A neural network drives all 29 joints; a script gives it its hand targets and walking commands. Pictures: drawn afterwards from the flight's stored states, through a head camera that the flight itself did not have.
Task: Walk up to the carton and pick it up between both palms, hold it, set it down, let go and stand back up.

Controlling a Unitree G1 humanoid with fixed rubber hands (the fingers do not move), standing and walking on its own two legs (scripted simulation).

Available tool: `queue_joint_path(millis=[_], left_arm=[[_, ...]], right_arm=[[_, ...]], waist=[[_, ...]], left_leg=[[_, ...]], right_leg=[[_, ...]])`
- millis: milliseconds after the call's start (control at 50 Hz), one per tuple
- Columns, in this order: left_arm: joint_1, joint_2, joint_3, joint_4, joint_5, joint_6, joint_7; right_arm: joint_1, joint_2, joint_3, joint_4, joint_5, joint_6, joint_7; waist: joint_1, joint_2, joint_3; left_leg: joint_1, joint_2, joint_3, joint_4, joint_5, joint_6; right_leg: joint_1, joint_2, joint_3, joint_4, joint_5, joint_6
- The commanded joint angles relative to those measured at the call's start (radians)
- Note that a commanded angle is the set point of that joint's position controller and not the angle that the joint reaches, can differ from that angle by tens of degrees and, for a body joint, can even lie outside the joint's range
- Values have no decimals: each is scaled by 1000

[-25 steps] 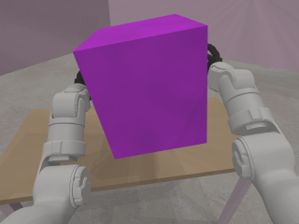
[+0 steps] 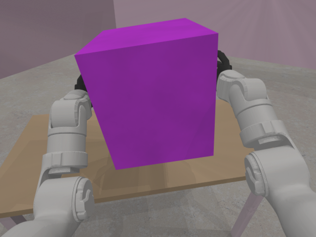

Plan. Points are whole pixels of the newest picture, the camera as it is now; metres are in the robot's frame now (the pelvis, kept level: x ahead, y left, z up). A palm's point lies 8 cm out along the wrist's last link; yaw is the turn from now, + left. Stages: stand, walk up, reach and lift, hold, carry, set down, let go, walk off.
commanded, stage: hold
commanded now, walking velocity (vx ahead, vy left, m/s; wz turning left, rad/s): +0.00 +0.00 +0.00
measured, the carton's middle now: (153, 87) +0.43 +0.00 +0.24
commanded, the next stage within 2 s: none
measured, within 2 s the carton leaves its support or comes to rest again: neither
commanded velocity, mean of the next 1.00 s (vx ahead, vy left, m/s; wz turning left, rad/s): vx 0.00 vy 0.00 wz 0.00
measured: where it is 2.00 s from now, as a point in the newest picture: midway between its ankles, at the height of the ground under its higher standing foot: outside the picture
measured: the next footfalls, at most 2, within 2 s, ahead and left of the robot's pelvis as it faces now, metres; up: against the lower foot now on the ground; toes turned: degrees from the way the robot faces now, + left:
none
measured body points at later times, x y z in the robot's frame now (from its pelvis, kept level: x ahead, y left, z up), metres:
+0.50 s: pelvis +0.00 +0.00 +0.00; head -0.08 +0.02 +0.44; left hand +0.38 +0.18 +0.24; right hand +0.39 -0.16 +0.29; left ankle +0.07 +0.14 -0.74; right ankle -0.03 -0.14 -0.74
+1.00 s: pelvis +0.00 +0.00 +0.00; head -0.10 +0.01 +0.44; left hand +0.38 +0.17 +0.26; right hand +0.38 -0.17 +0.30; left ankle +0.07 +0.14 -0.74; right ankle -0.03 -0.14 -0.74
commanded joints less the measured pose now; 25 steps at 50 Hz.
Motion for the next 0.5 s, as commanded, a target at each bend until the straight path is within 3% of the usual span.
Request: queue_joint_path(millis=[0, 40, 80, 100, 120, 140, 160, 180, 220, 240, 260, 280, 300, 320, 340, 360, 380, 420, 440, 460, 480], left_arm=[[-1176, -559, -429, -413, -216, -138, -136], [-1141, -550, -419, -364, -211, -130, -136], [-1125, -560, -412, -354, -198, -127, -143], [-1076, -562, -404, -335, -189, -119, -150], [-1088, -558, -408, -398, -196, -124, -150], [-1127, -559, -416, -384, -199, -124, -145], [-1090, -549, -389, -340, -181, -119, -141], [-1096, -537, -382, -338, -182, -118, -147], [-1090, -525, -369, -345, -167, -117, -157], [-1121, -576, -427, -425, -189, -126, -151], [-1104, -567, -426, -394, -197, -121, -148], [-1095, -583, -435, -417, -205, -121, -145], [-1073, -573, -414, -379, -191, -119, -147], [-1121, -578, -449, -436, -221, -120, -142], [-1110, -591, -445, -383, -202, -117, -145], [-1097, -581, -440, -394, -199, -121, -143], [-1105, -587, -436, -390, -209, -122, -141], [-1099, -570, -417, -362, -187, -120, -147], [-1080, -565, -422, -424, -190, -124, -142], [-1104, -542, -405, -387, -195, -124, -147], [-1142, -559, -412, -387, -200, -128, -145]], right_arm=[[-901, 758, 206, -456, 215, -33, 174], [-903, 755, 218, -474, 213, -27, 167], [-851, 722, 183, -403, 179, -20, 167], [-846, 713, 185, -419, 190, -25, 167], [-842, 731, 218, -441, 212, -23, 175], [-862, 726, 203, -416, 213, -20, 176], [-868, 729, 205, -427, 214, -19, 179], [-849, 713, 190, -369, 205, -13, 175], [-833, 727, 205, -393, 201, -11, 176], [-858, 726, 209, -425, 212, -27, 177], [-839, 694, 181, -417, 205, -25, 176], [-846, 706, 197, -447, 203, -28, 177], [-817, 698, 188, -391, 197, -24, 176], [-846, 693, 201, -437, 205, -32, 181], [-828, 676, 166, -378, 196, -26, 182], [-849, 718, 192, -444, 209, -32, 187], [-877, 715, 189, -453, 205, -33, 183], [-821, 715, 188, -394, 186, -18, 182], [-821, 725, 210, -437, 211, -26, 184], [-817, 713, 182, -377, 203, -15, 186], [-855, 728, 207, -393, 209, -19, 189]], waist=[[-19, 10, -541], [-11, -13, -544], [-33, 9, -446], [-26, 14, -468], [1, 33, -519], [-15, 44, -498], [5, 15, -473], [-21, 2, -433], [0, -3, -438], [-1, 50, -532], [-28, 60, -506], [-31, 39, -540], [-21, 63, -471], [-40, 35, -540], [-36, 92, -475], [-21, 45, -504], [-27, 25, -519], [-21, 15, -450], [-13, 38, -536], [-15, 48, -457], [-4, 36, -490]], left_leg=[[435, -74, 20, 25, 233, 4], [435, -76, 33, 28, 240, 3], [431, -73, 28, 0, 193, 5], [442, -69, 24, 4, 220, 2], [442, -69, 18, 15, 271, -3], [433, -75, 21, 18, 243, -5], [403, -75, 24, 16, 238, -1], [429, -74, 29, 5, 206, 1], [396, -74, 30, -6, 183, 8], [461, -68, 35, 19, 274, -17], [468, -66, 21, 25, 272, -22], [467, -70, 17, 42, 307, -28], [465, -62, 14, 23, 290, -23], [486, -63, 16, 39, 314, -25], [467, -56, 11, 25, 270, -29], [446, -66, 10, 25, 261, -18], [455, -64, 16, 21, 247, -12], [431, -69, 27, 10, 228, -11], [471, -69, 22, 22, 279, -14], [432, -71, 18, 16, 230, -10], [431, -69, 22, 11, 224, -15]], right_leg=[[-93, 75, -11, -59, 230, 44], [-80, 74, -9, -58, 256, 54], [-114, 70, -13, -72, 214, 48], [-99, 64, -6, -72, 233, 48], [-66, 67, -5, -64, 267, 38], [-93, 71, -9, -62, 227, 38], [-84, 72, -8, -63, 222, 43], [-94, 66, -9, -74, 224, 43], [-63, 66, -11, -70, 211, 50], [-87, 72, -8, -53, 255, 38], [-101, 73, -14, -59, 266, 30], [-70, 75, -15, -52, 283, 34], [-90, 77, -14, -64, 271, 28], [-80, 76, -17, -61, 276, 27], [-119, 78, -17, -66, 237, 19], [-75, 75, -17, -64, 241, 32], [-97, 76, -15, -63, 244, 37], [-79, 69, -11, -70, 243, 38], [-67, 71, -3, -62, 290, 36], [-94, 63, 1, -66, 252, 33], [-78, 72, -7, -61, 221, 34]])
